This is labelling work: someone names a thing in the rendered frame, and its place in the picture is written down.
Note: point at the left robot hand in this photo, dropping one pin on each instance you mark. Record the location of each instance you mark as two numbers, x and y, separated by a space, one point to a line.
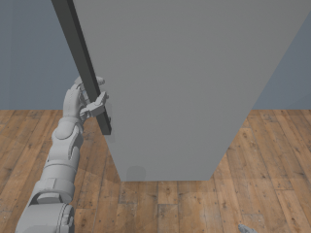
76 104

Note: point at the right robot hand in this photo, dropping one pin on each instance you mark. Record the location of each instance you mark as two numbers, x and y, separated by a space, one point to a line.
245 229

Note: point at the handle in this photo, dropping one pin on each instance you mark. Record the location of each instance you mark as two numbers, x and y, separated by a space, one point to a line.
72 30

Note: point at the robot left forearm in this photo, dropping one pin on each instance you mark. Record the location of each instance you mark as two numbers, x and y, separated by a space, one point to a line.
56 184

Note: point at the robot left upper arm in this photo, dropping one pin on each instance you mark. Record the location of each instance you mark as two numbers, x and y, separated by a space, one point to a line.
48 218

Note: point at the fridge door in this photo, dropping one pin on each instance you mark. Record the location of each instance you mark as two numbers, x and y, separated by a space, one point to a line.
182 76

